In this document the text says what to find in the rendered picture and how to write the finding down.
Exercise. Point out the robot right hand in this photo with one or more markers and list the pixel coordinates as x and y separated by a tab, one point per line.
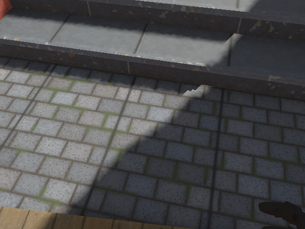
285	210

